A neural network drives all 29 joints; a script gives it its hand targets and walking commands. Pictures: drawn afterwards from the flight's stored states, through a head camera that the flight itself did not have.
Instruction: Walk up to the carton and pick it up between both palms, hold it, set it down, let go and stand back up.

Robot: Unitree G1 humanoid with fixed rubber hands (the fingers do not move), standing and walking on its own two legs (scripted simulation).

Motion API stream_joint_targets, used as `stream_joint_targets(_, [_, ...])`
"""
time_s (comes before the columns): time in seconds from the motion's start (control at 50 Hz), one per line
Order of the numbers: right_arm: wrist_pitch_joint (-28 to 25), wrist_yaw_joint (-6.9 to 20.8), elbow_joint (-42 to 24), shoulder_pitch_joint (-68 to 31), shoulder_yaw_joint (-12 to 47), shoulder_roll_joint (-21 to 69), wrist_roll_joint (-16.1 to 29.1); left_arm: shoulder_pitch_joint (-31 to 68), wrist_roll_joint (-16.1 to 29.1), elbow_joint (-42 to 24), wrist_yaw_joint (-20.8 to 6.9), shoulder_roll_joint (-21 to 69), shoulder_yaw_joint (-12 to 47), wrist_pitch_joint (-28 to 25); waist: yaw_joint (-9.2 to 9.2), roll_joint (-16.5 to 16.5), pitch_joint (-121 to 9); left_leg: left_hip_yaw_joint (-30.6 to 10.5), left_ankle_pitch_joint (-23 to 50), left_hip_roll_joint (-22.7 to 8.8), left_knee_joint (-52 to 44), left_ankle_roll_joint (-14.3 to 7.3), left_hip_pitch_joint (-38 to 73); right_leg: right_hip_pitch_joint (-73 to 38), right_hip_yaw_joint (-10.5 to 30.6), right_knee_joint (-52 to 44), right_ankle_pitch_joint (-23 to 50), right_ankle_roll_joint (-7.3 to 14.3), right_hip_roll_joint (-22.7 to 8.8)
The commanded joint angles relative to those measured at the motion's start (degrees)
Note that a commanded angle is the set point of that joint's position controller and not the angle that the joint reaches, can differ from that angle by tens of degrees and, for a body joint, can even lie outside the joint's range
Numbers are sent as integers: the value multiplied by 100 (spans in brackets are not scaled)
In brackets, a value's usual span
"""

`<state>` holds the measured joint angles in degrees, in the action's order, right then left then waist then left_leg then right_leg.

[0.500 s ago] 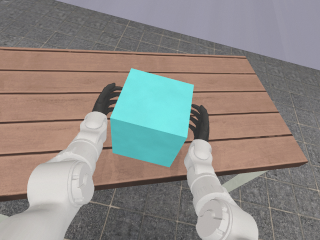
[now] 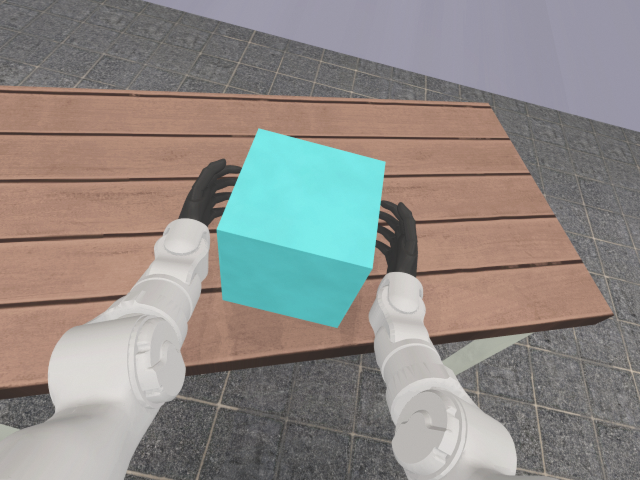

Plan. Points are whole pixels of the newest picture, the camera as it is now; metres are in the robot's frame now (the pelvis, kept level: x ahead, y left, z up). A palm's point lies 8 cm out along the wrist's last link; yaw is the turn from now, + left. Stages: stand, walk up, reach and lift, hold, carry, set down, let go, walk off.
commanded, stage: set down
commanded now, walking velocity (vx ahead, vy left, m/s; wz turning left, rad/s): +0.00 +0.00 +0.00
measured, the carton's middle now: (300, 234) +0.44 -0.03 +0.00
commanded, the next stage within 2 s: none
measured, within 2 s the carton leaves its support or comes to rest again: neither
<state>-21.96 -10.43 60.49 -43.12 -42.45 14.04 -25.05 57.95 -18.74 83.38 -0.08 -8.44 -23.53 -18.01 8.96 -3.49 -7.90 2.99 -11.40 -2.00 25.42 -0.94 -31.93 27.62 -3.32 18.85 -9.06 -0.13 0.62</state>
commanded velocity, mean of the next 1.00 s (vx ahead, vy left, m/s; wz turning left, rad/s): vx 0.00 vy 0.00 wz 0.00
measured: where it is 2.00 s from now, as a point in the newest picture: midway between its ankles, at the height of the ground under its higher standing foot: outside the picture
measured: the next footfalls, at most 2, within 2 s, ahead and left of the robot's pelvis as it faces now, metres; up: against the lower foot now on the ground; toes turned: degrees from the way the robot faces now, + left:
none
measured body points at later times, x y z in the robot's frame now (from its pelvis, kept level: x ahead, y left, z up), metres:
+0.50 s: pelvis +0.00 +0.01 +0.00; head +0.08 +0.06 +0.44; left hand +0.47 +0.11 +0.03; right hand +0.39 -0.16 +0.03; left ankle -0.01 +0.10 -0.74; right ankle -0.02 -0.12 -0.74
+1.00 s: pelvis -0.01 +0.03 -0.01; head +0.04 +0.07 +0.43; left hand +0.47 +0.17 +0.06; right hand +0.39 -0.20 +0.07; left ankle -0.01 +0.10 -0.74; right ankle -0.02 -0.12 -0.74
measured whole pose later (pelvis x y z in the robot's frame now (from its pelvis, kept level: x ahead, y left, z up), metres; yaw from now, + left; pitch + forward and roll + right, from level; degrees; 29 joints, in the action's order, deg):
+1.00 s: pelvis -0.01 +0.03 -0.01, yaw -1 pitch +16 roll -4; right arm -4.5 -14.7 63.1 -46.1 -10.8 -4.5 10.5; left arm 54.3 10.3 71.2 0.4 -17.3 3.0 -1.3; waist 9.3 -0.4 -12.3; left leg 1.9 -16.3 -2.0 35.3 -2.4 -35.7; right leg 29.6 -3.1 24.8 -11.5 -1.9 0.7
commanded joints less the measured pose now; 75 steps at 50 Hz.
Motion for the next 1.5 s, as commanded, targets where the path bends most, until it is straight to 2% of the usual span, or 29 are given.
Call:
stream_joint_targets(0.0, [-65, 669, 216, -3337, 1464, 1723, -412, 3451, -282, -494, -571, 2109, 571, -269, -130, 1289, -3817, 108, 2717, 63, 211, 555, 2305, -1714, -182, 407, 2985, -29, 45])
stream_joint_targets(0.18, [-27, 239, 73, -3221, 1241, 559, 106, 3484, 29, -1014, -257, 707, 336, -141, -116, 1227, -3936, 198, 2428, 203, 215, 451, 1887, -2051, 3, 506, 3190, -137, 12])
stream_joint_targets(0.2, [-66, 160, -47, -3008, 1297, -386, 398, 3246, 200, -1181, -128, 16, 393, -145, -161, 1398, -4496, 230, 2955, 199, 359, 569, 2144, -2083, 29, 626, 3651, -86, 97])
stream_joint_targets(0.24, [-59, 160, -126, -3221, 1338, 639, 265, 3456, 170, -1231, -208, 810, 512, -57, -117, 1272, -4030, 152, 2610, 192, 345, 493, 1995, -1807, -56, 482, 3093, -118, 67])
stream_joint_targets(0.26, [-84, 108, -251, -2982, 1382, -539, 494, 3105, 293, -1204, -112, -14, 526, -93, -189, 1379, -4659, 214, 3107, 202, 459, 595, 2288, -1895, -7, 584, 3580, -43, 154])
stream_joint_targets(0.3, [-92, 87, -353, -3190, 1344, 30, 464, 3415, 308, -1490, -125, 390, 560, -69, -145, 1373, -4450, 154, 3070, 188, 500, 594, 2244, -1672, -65, 533, 3272, -77, 151])
stream_joint_targets(0.32, [-92, 33, -296, -2847, 1384, -830, 659, 3068, 381, -1498, -26, -148, 586, -68, -156, 1511, -4734, 165, 3471, 173, 597, 718, 2532, -1643, -36, 589, 3524, -19, 219])
stream_joint_targets(0.34, [-62, 55, -380, -3080, 1400, -54, 636, 3333, 369, -1830, -79, 391, 593, 1, -110, 1442, -4541, 88, 3400, 155, 602, 658, 2487, -1487, -70, 488, 3227, -51, 189])
stream_joint_targets(0.44, [5, 33, -657, -2691, 1444, -1198, 853, 2804, 483, -1977, -21, -415, 568, 67, -244, 1444, -4774, 140, 3588, 177, 659, 708, 2647, -1599, -10, 556, 3358, -1, 236])
stream_joint_targets(0.46, [102, 81, -440, -3265, 1403, 123, 659, 3385, 413, -1871, -110, 501, 623, 178, -103, 1304, -3993, 8, 3001, 145, 546, 578, 2238, -1360, -81, 448, 2676, -70, 153])
stream_joint_targets(0.48, [34, 36, -887, -2653, 1525, -1497, 942, 2720, 578, -2218, 10, -610, 653, 143, -263, 1484, -5142, 134, 3897, 184, 727, 726, 2763, -1658, 13, 590, 3651, 6, 269])
stream_joint_targets(0.5, [128, 69, -443, -2991, 1547, -87, 806, 3158, 541, -1904, -97, 360, 725, 208, -56, 1205, -4118, -35, 3261, 114, 602, 591, 2372, -1333, -54, 486, 2814, -77, 181])
stream_joint_targets(0.52, [71, 48, -800, -2601, 1571, -1171, 931, 2772, 617, -2155, -45, -435, 626, 142, -235, 1317, -4887, 94, 3650, 176, 699, 655, 2636, -1546, 10, 549, 3350, -13, 231])
stream_joint_targets(0.64, [93, -83, -867, -2528, 1792, -1154, 1255, 2779, 839, -2416, -80, -436, 871, 321, -112, 1233, -4344, -59, 3533, 146, 727, 636, 2379, -1467, 46, 562, 3105, -21, 212])
stream_joint_targets(0.74, [348, -315, -1222, -2433, 2494, -2160, 2258, 2591, 1697, -3091, 85, -972, 1628, 670, 0, 1479, -4800, -179, 3786, 101, 904, 738, 2777, -1378, 45, 631, 3343, 16, 325])
stream_joint_targets(0.9, [1473, -431, -853, -3187, 3271, -2470, 3511, 3010, 2983, -2307, 28, -902, 2800, 1367, 232, 1575, -3803, -517, 2794, -65, 947, 780, 2892, -442, -169, 724, 2081, -4, 330])
stream_joint_targets(1.0, [1611, -340, -1462, -2926, 3631, -2789, 3872, 2792, 2909, -3007, -42, -1284, 2549, 1460, -86, 1686, -4206, -479, 3272, -26, 874, 772, 3320, -760, -176, 747, 2431, -4, 392])
stream_joint_targets(1.1, [1924, -372, -1087, -3025, 3568, -2625, 3746, 2904, 2907, -2402, -155, -1471, 2492, 1592, -9, 1298, -3362, -451, 2430, 9, 595, 573, 2825, -839, -159, 680, 1948, -48, 304])
stream_joint_targets(1.22, [1868, -614, -2229, -2800, 3460, -2589, 3615, 2905, 2616, -3633, -137, -1807, 2071, 1870, -137, 1390, -3659, -217, 2507, 112, 431, 610, 2912, -1514, -111, 591, 2499, -189, 324])
stream_joint_targets(1.3, [2003, -701, -2428, -3100, 3188, -2550, 3363, 3151, 2737, -3587, -159, -1914, 2144, 1912, 57, 1155, -3571, -197, 1875, 114, 309, 506, 2611, -1523, -150, 604, 2297, -236, 314])
stream_joint_targets(1.32, [1983, -718, -2249, -1986, 3545, -2255, 3404, 2104, 2546, -3356, -221, -1604, 2061, 1888, -67, 1036, -3201, -184, 1771, 126, 283, 460, 2692, -1896, -52, 586, 2469, -213, 305])
stream_joint_targets(1.34, [2018, -746, -2644, -3508, 3074, -2553, 3296, 3541, 2853, -3578, -181, -2056, 2194, 1808, 80, 1210, -3737, -146, 1444, 162, 282, 475, 2331, -1523, -110, 594, 2104, -213, 249])
stream_joint_targets(1.36, [1964, -784, -2664, -1978, 3477, -2252, 3358, 2097, 2665, -3718, -180, -1573, 2155, 1858, -29, 1139, -3611, -164, 1810, 114, 297, 519, 2766, -2045, -69, 664, 2743, -202, 307])
stream_joint_targets(1.38, [1958, -823, -3229, -3578, 3019, -2531, 3283, 3602, 3027, -4054, -140, -2064, 2290, 1803, 97, 1246, -4284, -139, 1820, 156, 417, 543, 2540, -1495, -127, 668, 2451, -249, 265])
stream_joint_targets(1.4, [2012, -812, -2770, -1779, 3508, -2230, 3318, 1838, 2716, -3695, -190, -1463, 2226, 1941, 70, 1043, -3731, -212, 2144, 102, 403, 535, 2994, -2088, -91, 688, 3017, -211, 343])
stream_joint_targets(1.42, [2061, -796, -3193, -3670, 3073, -2517, 3267, 3655, 3075, -3749, -184, -2155, 2283, 1862, 26, 1166, -4172, -144, 1793, 180, 440, 484, 2433, -1445, -112, 646, 2299, -231, 239])
stream_joint_targets(1.44, [2162, -768, -2486, -1845, 3532, -2228, 3310, 1921, 2793, -3103, -234, -1568, 2310, 1917, 49, 891, -3320, -236, 1719, 101, 350, 439, 2710, -1941, -64, 677, 2579, -189, 303])
stream_joint_targets(1.46, [2192, -774, -3024, -4136, 2981, -2578, 3258, 4110, 3260, -3377, -183, -2351, 2399, 1791, 69, 1077, -3946, -156, 1246, 186, 392, 394, 2071, -1189, -108, 681, 1889, -206, 185])
stream_joint_targets(1.48, [2203, -774, -2506, -1746, 3576, -2226, 3353, 1859, 2886, -3018, -194, -1676, 2319, 1870, -33, 945, -3137, -226, 1450, 84, 304, 405, 2541, -1900, -43, 725, 2440, -173, 250])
